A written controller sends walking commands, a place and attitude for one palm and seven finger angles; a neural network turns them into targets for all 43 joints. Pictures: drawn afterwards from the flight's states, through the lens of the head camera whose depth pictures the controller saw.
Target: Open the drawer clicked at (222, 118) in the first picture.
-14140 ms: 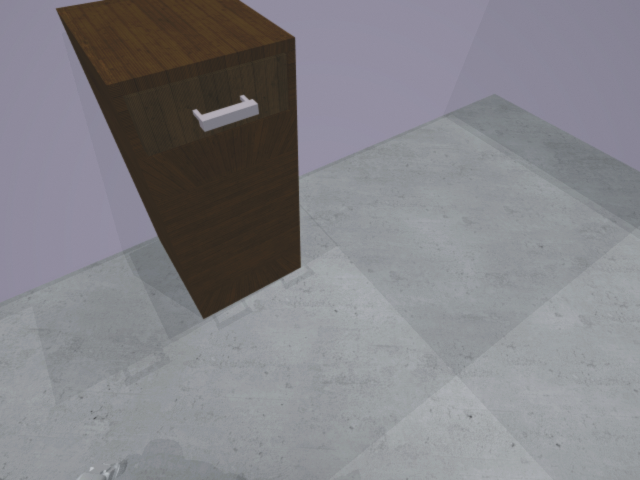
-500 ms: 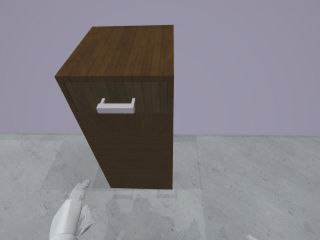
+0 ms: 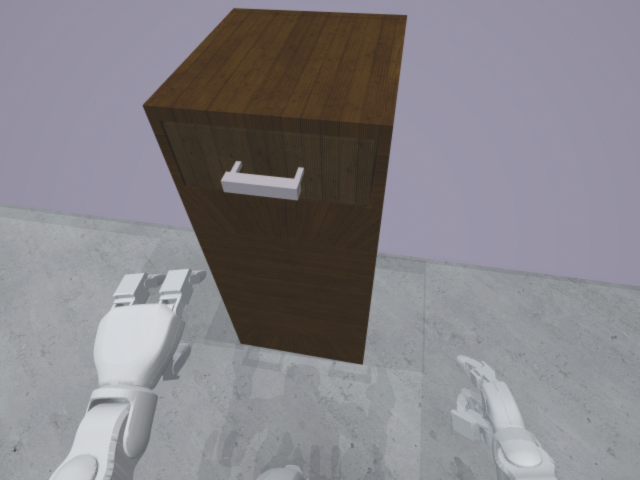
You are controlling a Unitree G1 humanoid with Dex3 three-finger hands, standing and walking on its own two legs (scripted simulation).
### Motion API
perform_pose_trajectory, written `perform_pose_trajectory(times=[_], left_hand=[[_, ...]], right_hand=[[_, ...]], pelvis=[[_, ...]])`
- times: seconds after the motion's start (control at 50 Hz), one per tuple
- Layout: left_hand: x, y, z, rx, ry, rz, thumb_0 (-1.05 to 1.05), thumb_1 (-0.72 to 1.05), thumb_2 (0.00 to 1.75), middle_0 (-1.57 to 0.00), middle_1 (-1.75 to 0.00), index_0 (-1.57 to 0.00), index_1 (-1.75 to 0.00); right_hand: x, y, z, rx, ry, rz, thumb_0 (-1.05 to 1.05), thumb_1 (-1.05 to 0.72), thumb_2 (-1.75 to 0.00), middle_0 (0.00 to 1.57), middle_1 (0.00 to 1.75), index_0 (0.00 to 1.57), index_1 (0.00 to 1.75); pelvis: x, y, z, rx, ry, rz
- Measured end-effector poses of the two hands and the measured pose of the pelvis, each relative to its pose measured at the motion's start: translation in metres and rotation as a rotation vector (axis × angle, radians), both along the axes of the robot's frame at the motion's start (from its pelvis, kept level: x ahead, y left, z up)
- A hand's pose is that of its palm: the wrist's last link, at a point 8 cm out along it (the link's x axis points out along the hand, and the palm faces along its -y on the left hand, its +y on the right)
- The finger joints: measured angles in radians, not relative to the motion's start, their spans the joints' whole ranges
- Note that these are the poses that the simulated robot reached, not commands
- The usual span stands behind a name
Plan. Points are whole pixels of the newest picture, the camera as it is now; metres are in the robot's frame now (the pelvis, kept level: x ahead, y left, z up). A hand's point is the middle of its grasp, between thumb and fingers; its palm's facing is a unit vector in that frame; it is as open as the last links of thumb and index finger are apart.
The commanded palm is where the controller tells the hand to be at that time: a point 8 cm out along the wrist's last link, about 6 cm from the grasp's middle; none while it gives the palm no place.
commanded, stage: raise the hand with hooked fingers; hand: left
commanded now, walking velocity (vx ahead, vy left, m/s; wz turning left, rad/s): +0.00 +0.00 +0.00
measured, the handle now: (265, 177) +0.56 +0.18 +0.05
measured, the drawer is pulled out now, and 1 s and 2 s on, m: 0.00 0.00 0.00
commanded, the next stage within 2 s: move the hooked fingers above the handle in 1.20 s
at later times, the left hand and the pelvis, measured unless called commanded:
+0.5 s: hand (183, 262) +0.33 +0.22 +0.11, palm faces +0.07 -0.10 -0.99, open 13.1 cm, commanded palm +0.30 +0.22 +0.17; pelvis +0.05 -0.02 +0.03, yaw -1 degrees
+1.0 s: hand (175, 218) +0.35 +0.22 +0.15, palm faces -0.01 -0.09 -1.00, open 13.9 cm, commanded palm +0.32 +0.23 +0.22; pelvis +0.04 -0.01 +0.04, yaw +0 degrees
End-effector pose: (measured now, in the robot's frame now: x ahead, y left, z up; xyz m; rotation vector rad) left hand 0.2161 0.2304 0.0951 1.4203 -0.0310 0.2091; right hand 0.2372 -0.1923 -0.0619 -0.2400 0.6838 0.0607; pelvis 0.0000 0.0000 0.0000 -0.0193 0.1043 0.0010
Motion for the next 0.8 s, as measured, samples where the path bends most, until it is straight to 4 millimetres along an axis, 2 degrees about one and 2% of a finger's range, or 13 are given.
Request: perform_pose_trajectory(times=[0.06,0.12,0.18,0.26,0.36,0.48,0.66,0.8], left_hand=[[0.017,-0.011,0.006,-0.019,0.06,-0.01,0.0,0.2,0.6,-0.27,-0.74,-0.27,-0.74],[0.025,-0.015,0.006,-0.006,0.13,-0.032,0.0,0.13,0.57,-0.27,-0.78,-0.27,-0.79],[0.029,-0.014,0.009,0.018,0.168,-0.047,0.0,0.06,0.54,-0.28,-0.83,-0.28,-0.83],[0.037,-0.008,0.026,0.04,0.134,-0.05,0.0,-0.03,0.5,-0.29,-0.89,-0.29,-0.89],[0.056,-0.004,0.049,0.046,0.064,-0.035,0.0,-0.14,0.45,-0.3,-0.96,-0.3,-0.97],[0.082,-0.008,0.062,0.041,0.087,-0.035,0.0,-0.28,0.39,-0.31,-1.05,-0.3,-1.06],[0.106,-0.012,0.095,0.062,0.068,-0.083,0.0,-0.44,0.32,-0.32,-1.16,-0.32,-1.16],[0.121,0.0,0.119,0.075,0.073,-0.044,0.0,-0.48,0.3,-0.32,-1.19,-0.32,-1.19]], right_hand=[[-0.01,0.004,-0.004,0.05,0.058,-0.028,0.01,-0.91,-0.9,0.21,0.3,0.2,0.3],[-0.022,0.0,-0.007,0.061,0.116,-0.048,0.01,-0.9,-0.9,0.21,0.3,0.2,0.3],[-0.031,-0.01,-0.013,0.041,0.174,-0.063,0.01,-0.9,-0.9,0.21,0.3,0.2,0.3],[-0.034,-0.03,-0.019,-0.005,0.231,-0.082,0.01,-0.9,-0.9,0.21,0.3,0.2,0.3],[-0.025,-0.05,-0.019,-0.034,0.243,-0.113,0.01,-0.91,-0.9,0.21,0.3,0.2,0.3],[-0.003,-0.059,-0.007,-0.029,0.197,-0.134,0.01,-0.91,-0.9,0.2,0.3,0.2,0.29],[0.025,-0.051,0.01,-0.006,0.137,-0.106,0.01,-0.91,-0.9,0.2,0.3,0.2,0.29],[0.023,-0.04,0.008,0.021,0.161,-0.082,0.0,-0.91,-0.9,0.2,0.3,0.2,0.29]], pelvis=[[0.01,-0.001,0.009,0.014,-0.001,-0.02],[0.02,-0.004,0.016,0.024,-0.004,-0.036],[0.028,-0.006,0.021,0.026,-0.008,-0.039],[0.036,-0.009,0.024,0.025,-0.01,-0.027],[0.043,-0.011,0.027,0.029,-0.008,-0.015],[0.05,-0.016,0.031,0.036,-0.015,-0.013],[0.055,-0.019,0.037,0.036,-0.036,-0.003],[0.051,-0.018,0.039,0.033,-0.047,0.011]])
